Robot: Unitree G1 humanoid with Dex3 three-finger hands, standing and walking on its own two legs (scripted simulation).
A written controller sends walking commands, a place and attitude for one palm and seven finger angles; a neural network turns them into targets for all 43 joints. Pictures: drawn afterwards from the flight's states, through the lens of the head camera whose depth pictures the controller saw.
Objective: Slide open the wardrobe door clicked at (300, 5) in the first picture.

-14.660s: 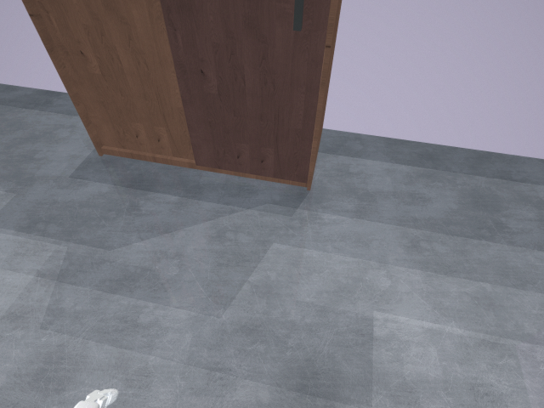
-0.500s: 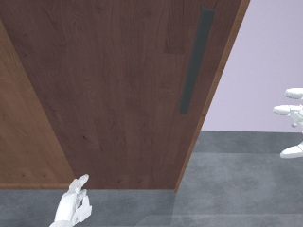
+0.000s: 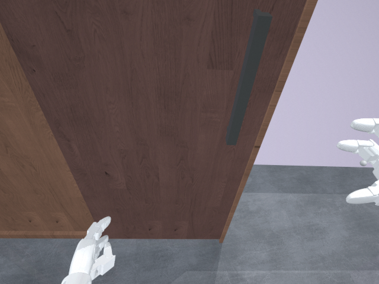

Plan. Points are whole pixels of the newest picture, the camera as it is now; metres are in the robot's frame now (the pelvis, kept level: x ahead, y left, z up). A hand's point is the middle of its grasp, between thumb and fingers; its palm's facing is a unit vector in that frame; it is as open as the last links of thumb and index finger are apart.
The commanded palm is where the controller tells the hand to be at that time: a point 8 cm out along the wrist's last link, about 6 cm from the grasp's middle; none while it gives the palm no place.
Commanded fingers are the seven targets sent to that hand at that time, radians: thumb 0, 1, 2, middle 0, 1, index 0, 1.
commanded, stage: move the hooked fingers beside the handle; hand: right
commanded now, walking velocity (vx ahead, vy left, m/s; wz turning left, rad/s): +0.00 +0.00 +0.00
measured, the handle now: (241, 86) +0.50 -0.10 +0.20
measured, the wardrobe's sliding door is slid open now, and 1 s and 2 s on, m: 0.00 0.00 0.00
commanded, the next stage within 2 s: none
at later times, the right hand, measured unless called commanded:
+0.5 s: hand (337, 144) +0.33 -0.26 +0.20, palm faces +0.03 +1.00 -0.04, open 14.0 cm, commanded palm +0.29 -0.30 +0.21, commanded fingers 0.00 0.50 -0.30 0.30 1.20 0.30 1.20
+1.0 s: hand (310, 128) +0.37 -0.22 +0.20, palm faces +0.01 +1.00 -0.01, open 14.0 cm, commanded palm +0.34 -0.27 +0.20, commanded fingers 0.00 0.50 -0.30 0.30 1.20 0.30 1.20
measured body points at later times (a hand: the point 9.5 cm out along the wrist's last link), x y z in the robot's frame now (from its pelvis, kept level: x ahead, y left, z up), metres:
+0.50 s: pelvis +0.00 +0.00 +0.00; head -0.02 +0.01 +0.45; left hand +0.17 +0.24 -0.07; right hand +0.32 -0.31 +0.20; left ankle -0.02 +0.11 -0.73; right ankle +0.01 -0.12 -0.73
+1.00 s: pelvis +0.00 +0.00 +0.00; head -0.02 +0.01 +0.45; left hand +0.16 +0.24 -0.08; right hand +0.36 -0.28 +0.20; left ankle -0.02 +0.11 -0.73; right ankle +0.01 -0.12 -0.73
